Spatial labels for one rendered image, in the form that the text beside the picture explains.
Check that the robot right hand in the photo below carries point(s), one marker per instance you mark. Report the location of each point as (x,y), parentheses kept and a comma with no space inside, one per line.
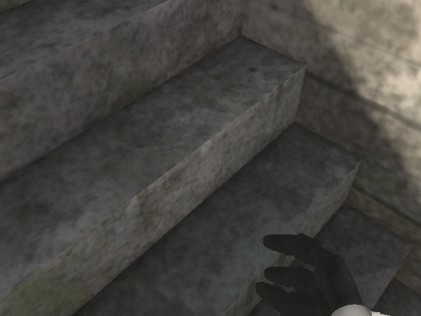
(330,287)

